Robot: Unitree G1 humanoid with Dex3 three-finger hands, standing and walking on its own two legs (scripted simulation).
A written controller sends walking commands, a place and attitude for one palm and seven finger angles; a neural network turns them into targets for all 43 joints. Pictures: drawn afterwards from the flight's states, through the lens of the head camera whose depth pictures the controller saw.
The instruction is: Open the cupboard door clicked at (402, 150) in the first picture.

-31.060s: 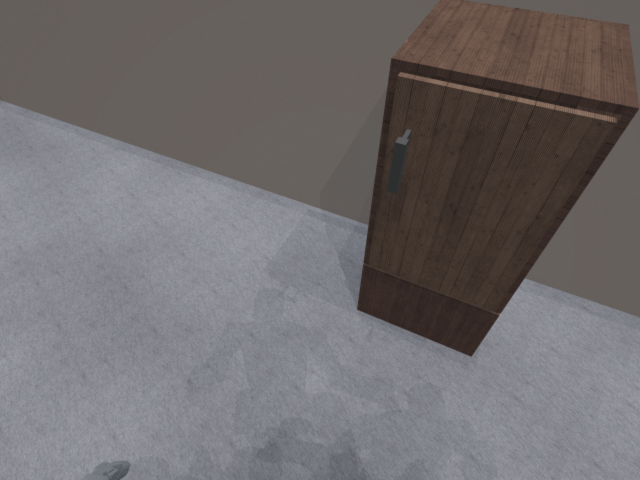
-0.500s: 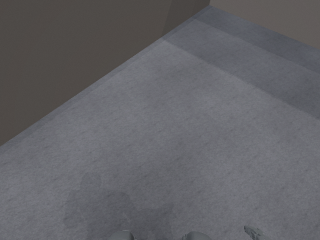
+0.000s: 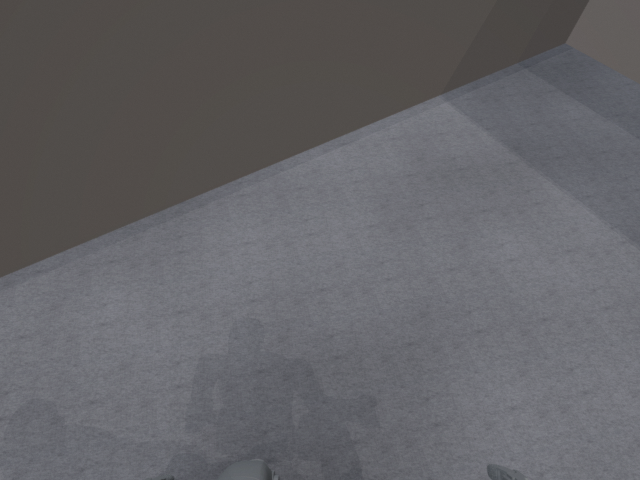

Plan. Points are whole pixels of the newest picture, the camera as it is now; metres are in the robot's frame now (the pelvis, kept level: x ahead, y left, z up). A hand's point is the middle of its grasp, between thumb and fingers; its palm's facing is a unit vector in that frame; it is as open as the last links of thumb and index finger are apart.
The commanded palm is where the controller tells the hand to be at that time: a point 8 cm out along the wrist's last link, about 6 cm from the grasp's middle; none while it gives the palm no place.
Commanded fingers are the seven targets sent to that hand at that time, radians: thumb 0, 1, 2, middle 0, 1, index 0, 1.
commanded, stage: turn to face it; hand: left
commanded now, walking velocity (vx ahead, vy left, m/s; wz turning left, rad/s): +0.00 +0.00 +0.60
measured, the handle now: out of the picture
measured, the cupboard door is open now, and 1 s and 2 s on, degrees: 48 48 48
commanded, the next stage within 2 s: none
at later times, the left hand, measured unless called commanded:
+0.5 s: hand out of the picture +0.07 +0.21 -0.15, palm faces +0.28 -0.91 -0.30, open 7.4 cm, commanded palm none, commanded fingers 0.00 0.90 0.90 -0.20 -0.30 -0.20 -0.30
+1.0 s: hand out of the picture -0.02 +0.22 -0.16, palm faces +0.58 -0.78 -0.26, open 7.4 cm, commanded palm none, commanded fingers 0.00 0.90 0.90 -0.20 -0.30 -0.20 -0.30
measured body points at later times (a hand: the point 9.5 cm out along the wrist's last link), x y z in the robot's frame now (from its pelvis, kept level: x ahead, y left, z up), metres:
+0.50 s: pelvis +0.01 -0.03 -0.01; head +0.07 -0.03 +0.44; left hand +0.06 +0.25 -0.13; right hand +0.15 -0.27 -0.16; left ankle -0.03 +0.09 -0.69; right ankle +0.04 -0.15 -0.74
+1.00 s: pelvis +0.02 -0.01 +0.00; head +0.06 +0.03 +0.45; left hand -0.05 +0.26 -0.14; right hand +0.24 -0.17 -0.13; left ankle -0.03 +0.09 -0.74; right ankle +0.10 -0.15 -0.69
